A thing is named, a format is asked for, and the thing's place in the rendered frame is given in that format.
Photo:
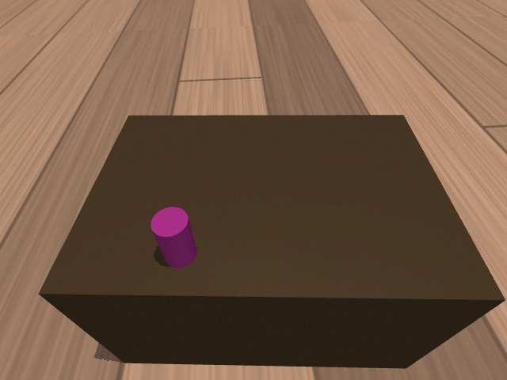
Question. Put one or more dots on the can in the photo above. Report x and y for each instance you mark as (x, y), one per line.
(174, 236)

